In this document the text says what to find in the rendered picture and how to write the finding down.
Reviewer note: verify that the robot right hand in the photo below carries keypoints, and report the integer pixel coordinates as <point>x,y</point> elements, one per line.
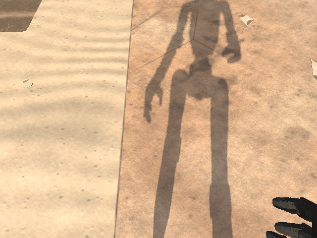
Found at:
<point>305,209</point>

